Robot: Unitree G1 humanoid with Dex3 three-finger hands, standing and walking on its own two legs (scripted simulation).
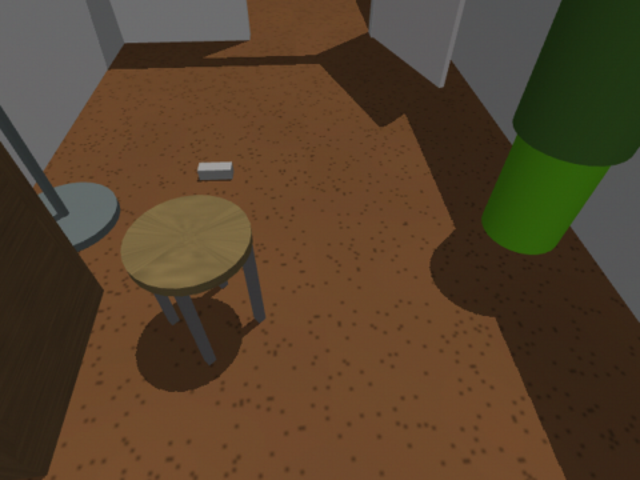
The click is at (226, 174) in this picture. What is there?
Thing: lying carton
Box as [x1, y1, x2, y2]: [197, 162, 233, 179]
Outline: 199,163 197,171 200,179 232,178 233,169 231,162
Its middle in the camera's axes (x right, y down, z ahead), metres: -0.53 -0.35 +1.97
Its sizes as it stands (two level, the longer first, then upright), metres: 0.164 0.066 0.058
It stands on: the floor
